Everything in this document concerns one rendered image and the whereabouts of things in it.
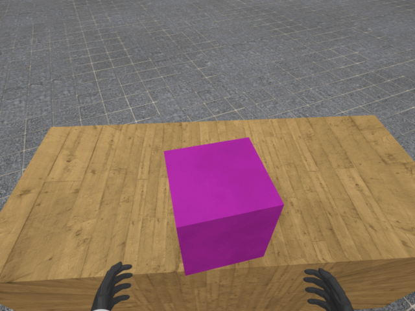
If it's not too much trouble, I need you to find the robot right hand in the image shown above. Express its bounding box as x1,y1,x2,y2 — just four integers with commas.
303,268,354,311

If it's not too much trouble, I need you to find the robot left hand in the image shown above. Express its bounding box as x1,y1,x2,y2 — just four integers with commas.
91,262,132,311

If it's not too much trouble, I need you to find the pedestal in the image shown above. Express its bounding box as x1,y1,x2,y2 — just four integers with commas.
0,115,415,311

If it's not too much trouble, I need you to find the carton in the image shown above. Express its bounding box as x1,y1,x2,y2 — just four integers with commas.
164,137,284,276

